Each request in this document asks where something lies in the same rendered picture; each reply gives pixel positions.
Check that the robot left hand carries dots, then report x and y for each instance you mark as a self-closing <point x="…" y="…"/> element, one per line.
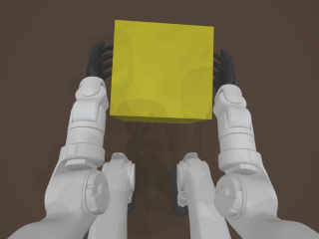
<point x="95" y="67"/>

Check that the right robot forearm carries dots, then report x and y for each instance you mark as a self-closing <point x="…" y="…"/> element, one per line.
<point x="235" y="134"/>

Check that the robot left upper arm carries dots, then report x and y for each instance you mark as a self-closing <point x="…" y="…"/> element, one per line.
<point x="73" y="201"/>

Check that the robot right upper arm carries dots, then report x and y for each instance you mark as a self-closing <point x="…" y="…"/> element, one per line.
<point x="250" y="206"/>

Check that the left robot forearm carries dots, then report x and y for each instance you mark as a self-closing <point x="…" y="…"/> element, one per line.
<point x="87" y="124"/>

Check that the robot right hand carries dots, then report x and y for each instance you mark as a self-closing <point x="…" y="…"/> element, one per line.
<point x="225" y="74"/>

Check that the robot right foot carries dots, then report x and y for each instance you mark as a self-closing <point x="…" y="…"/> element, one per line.
<point x="179" y="210"/>

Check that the carton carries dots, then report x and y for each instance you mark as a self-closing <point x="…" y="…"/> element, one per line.
<point x="162" y="72"/>

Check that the robot right shin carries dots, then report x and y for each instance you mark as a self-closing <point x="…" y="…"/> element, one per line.
<point x="181" y="197"/>

